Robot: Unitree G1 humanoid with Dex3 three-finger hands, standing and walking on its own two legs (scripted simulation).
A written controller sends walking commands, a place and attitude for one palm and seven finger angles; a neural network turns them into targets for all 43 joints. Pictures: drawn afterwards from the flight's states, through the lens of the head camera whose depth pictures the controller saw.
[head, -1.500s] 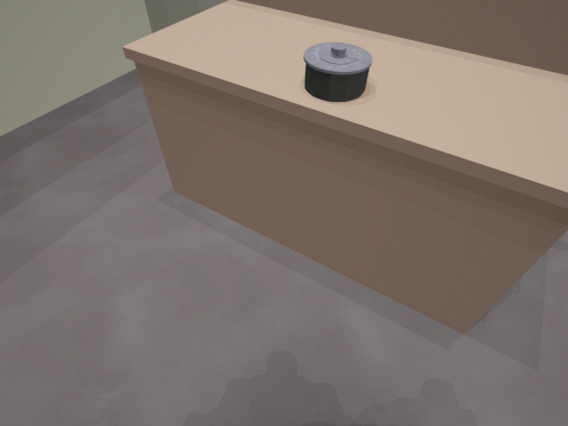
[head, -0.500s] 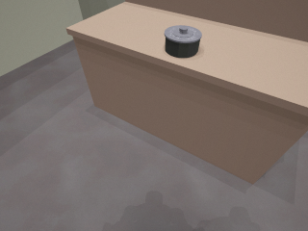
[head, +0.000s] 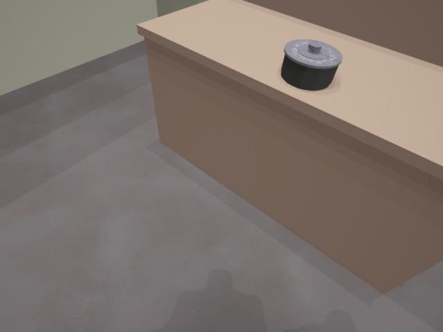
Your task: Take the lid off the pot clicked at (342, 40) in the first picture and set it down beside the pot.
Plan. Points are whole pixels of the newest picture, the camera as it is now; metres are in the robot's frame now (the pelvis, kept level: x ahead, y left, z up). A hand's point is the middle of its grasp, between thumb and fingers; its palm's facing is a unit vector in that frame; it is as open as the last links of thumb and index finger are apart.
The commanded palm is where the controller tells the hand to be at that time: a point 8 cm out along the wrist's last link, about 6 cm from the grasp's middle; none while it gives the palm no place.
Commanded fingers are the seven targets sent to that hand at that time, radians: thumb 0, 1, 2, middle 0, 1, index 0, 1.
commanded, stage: walk to a spot facing it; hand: left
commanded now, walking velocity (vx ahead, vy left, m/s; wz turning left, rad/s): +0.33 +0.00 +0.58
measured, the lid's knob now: (315, 46) +0.95 -0.29 +0.09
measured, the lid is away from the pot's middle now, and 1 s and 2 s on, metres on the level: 0.00 0.00 0.00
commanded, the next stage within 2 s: turn to face it in 0.60 s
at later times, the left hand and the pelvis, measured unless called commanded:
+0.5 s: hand (141, 318) +0.18 +0.16 -0.14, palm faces +0.34 -0.91 -0.23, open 7.4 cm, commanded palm none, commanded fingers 0.00 0.90 0.90 -0.20 -0.30 -0.20 -0.30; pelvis +0.16 -0.04 +0.01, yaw +19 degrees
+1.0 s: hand (134, 328) +0.17 +0.17 -0.16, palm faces +0.47 -0.85 -0.24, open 7.4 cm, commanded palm none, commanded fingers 0.00 0.90 0.90 -0.20 -0.30 -0.20 -0.30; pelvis +0.25 +0.00 +0.01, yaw +23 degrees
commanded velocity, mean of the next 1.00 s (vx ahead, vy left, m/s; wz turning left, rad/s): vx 0.09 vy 0.00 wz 0.20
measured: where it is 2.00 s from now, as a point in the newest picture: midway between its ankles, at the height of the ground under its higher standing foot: (209, 331)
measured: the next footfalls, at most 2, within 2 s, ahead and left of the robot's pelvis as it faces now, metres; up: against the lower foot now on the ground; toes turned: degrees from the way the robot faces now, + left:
right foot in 0.32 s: +0.25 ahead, -0.14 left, +0.00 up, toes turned +7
left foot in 0.70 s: +0.27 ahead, +0.12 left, +0.00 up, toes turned +31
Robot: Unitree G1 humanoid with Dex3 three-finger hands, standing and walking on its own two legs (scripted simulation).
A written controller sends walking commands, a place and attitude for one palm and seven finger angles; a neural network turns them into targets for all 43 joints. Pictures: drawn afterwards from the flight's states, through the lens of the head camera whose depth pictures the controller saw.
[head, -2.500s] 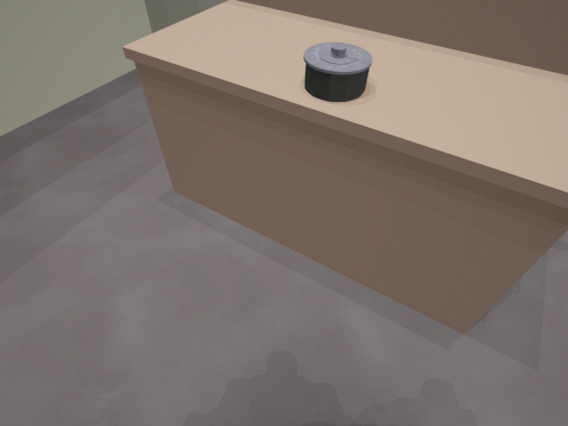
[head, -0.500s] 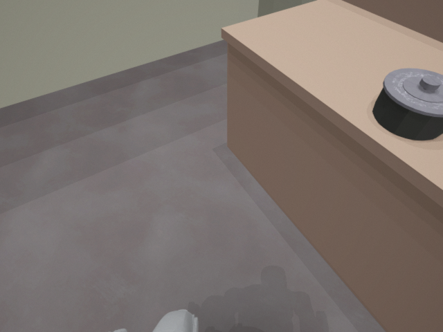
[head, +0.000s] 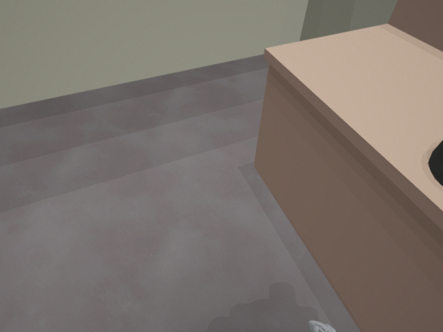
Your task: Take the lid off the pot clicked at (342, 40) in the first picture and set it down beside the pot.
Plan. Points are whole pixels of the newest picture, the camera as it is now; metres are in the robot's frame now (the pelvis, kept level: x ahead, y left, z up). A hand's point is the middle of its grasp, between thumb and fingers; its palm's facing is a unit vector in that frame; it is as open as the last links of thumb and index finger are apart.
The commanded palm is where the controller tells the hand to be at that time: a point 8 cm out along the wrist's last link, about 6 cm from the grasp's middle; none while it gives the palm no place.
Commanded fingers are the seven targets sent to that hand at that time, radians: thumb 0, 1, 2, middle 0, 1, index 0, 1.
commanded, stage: turn to face it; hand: left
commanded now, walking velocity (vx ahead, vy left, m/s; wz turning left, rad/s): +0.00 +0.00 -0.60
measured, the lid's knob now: out of the picture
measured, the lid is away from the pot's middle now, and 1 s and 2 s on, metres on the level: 0.00 0.00 0.00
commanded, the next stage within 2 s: take the last steps up to it in 1.56 s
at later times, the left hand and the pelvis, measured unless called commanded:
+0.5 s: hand (136, 327) +0.15 +0.20 -0.17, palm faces -0.21 -0.95 -0.24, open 7.4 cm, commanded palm none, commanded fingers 0.00 0.90 0.90 -0.20 -0.30 -0.20 -0.30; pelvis +0.01 +0.01 +0.00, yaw -18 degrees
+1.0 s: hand (194, 310) +0.19 +0.08 -0.15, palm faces -0.56 -0.79 -0.26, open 7.4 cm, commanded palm none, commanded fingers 0.00 0.90 0.90 -0.20 -0.30 -0.20 -0.30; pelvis -0.01 -0.02 +0.00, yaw -36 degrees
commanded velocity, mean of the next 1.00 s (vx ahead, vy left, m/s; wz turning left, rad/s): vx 0.00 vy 0.00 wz -0.60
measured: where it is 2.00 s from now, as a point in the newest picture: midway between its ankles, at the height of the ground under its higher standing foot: outside the picture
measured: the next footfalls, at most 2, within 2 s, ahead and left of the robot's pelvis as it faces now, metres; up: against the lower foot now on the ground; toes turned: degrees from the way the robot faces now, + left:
right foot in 0.06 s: +0.06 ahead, -0.12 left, +0.00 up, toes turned -6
left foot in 0.46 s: +0.10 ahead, +0.12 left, +0.00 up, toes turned -16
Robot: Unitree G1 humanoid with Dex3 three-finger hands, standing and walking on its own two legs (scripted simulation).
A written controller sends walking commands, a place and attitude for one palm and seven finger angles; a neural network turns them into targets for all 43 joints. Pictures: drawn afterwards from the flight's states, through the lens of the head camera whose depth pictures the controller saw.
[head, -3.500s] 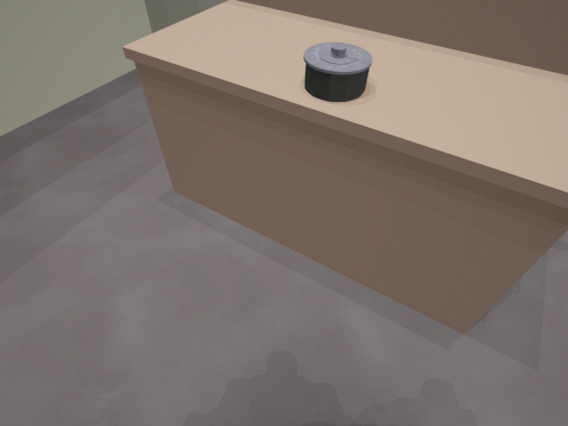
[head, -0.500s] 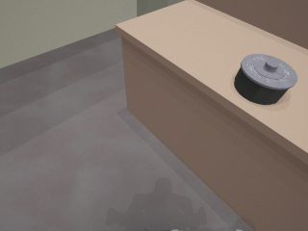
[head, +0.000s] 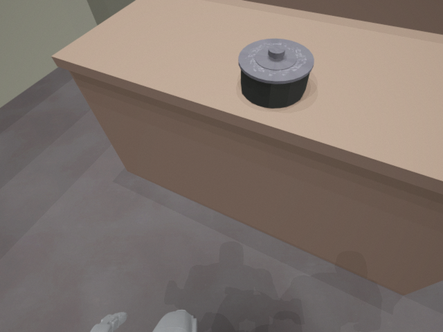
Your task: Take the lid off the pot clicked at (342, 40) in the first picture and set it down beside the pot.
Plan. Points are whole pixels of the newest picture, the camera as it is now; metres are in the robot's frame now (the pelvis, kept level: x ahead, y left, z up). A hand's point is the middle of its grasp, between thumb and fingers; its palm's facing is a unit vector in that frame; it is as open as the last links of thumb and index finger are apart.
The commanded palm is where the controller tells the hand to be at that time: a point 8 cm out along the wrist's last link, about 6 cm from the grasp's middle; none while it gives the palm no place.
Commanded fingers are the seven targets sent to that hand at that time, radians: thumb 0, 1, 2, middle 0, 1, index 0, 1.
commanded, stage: turn to face it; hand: left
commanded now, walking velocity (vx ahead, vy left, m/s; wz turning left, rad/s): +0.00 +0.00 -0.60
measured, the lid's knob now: (276, 51) +0.74 -0.11 +0.08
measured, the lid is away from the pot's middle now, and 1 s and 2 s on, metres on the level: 0.00 0.00 0.00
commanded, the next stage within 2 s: take the last steps up to it in 0.56 s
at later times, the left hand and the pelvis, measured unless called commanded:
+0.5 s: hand out of the picture +0.14 +0.18 -0.16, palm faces -0.23 -0.94 -0.26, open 7.4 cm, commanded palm none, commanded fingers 0.00 0.90 0.90 -0.20 -0.30 -0.20 -0.30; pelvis +0.00 +0.00 +0.00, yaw -15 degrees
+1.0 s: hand (161, 330) +0.14 +0.15 -0.17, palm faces -0.30 -0.94 -0.17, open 7.4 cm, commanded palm none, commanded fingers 0.00 0.90 0.90 -0.20 -0.30 -0.20 -0.30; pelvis +0.05 -0.02 +0.00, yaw -20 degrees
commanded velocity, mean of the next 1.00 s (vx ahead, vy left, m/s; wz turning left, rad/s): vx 0.11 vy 0.02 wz -0.24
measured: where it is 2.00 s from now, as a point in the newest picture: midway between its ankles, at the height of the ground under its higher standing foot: (258, 320)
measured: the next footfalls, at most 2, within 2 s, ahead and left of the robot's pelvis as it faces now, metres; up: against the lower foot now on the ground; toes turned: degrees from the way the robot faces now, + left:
left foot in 0.20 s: +0.07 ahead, +0.14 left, +0.00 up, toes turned -6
right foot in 0.52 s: +0.00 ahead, -0.12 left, +0.00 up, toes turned -17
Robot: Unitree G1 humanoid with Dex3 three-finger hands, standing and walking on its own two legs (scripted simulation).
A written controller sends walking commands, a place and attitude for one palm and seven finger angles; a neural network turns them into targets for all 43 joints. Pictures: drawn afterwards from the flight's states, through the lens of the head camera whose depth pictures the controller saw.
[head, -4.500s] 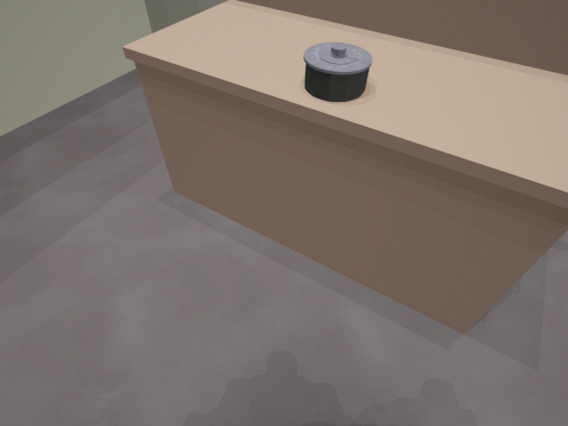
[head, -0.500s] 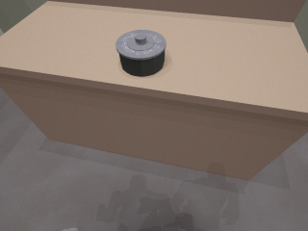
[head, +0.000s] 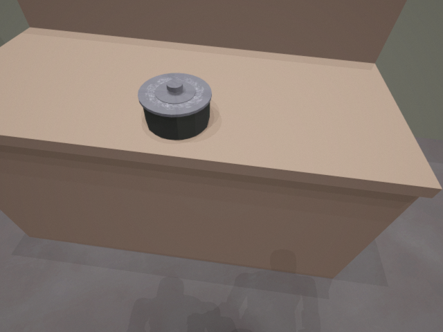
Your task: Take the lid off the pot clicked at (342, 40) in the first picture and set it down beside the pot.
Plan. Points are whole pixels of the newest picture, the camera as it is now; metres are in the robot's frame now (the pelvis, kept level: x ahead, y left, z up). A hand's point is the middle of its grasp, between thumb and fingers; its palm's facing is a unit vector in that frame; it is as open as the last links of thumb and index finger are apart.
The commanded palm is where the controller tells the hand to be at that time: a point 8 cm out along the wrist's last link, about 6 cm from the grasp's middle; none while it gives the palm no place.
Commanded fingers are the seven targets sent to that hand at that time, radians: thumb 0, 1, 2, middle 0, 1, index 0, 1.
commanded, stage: take the last steps up to it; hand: left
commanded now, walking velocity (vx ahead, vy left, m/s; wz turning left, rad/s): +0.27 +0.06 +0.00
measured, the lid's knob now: (174, 85) +0.68 +0.15 +0.08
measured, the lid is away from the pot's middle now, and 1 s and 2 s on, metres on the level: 0.00 0.00 0.00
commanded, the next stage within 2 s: come to a stop and stand still in 0.32 s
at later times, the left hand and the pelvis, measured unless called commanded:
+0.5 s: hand (144, 327) +0.17 +0.16 -0.16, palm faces +0.09 -0.97 -0.21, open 7.2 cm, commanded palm none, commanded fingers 0.00 0.90 0.90 -0.20 -0.30 -0.20 -0.30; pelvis +0.15 -0.02 +0.00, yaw +2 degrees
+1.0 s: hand out of the picture +0.16 +0.20 -0.17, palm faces +0.04 -0.95 -0.30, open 7.4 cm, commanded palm none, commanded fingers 0.00 0.90 0.90 -0.20 -0.30 -0.20 -0.30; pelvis +0.14 -0.01 -0.01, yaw +1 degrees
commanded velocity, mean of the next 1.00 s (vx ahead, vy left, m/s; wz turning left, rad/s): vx -0.01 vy -0.01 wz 0.01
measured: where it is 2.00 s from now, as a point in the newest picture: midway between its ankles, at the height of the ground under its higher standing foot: outside the picture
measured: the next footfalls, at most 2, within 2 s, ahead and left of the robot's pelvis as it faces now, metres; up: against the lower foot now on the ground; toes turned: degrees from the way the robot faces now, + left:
right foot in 0.24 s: +0.19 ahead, -0.14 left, +0.00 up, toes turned -6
left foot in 0.60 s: +0.28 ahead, +0.12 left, +0.00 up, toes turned +6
